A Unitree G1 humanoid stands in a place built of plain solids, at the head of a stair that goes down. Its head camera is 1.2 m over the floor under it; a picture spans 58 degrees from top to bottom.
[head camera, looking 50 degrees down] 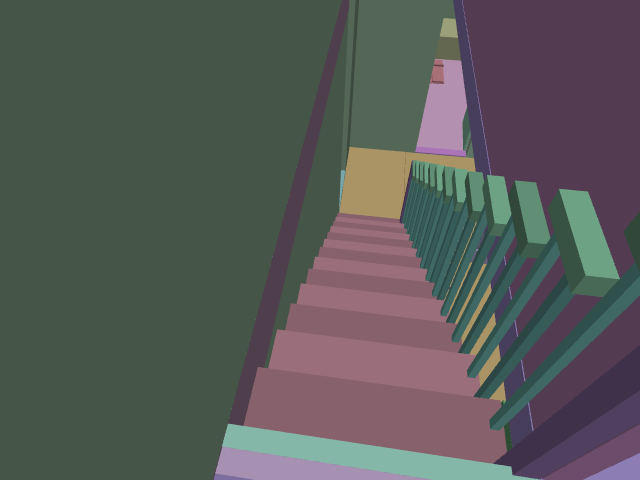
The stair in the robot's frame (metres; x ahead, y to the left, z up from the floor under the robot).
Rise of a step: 0.19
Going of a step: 0.25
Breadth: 0.80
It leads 8 degrees to the right of straight ahead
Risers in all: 14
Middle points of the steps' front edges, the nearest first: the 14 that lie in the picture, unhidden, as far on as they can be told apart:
0.31 -0.15 0.00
0.56 -0.19 -0.19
0.80 -0.22 -0.39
1.05 -0.26 -0.58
1.29 -0.29 -0.78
1.54 -0.33 -0.97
1.78 -0.36 -1.16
2.03 -0.40 -1.36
2.27 -0.43 -1.55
2.52 -0.47 -1.75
2.76 -0.50 -1.94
3.01 -0.54 -2.14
3.25 -0.57 -2.33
3.50 -0.61 -2.53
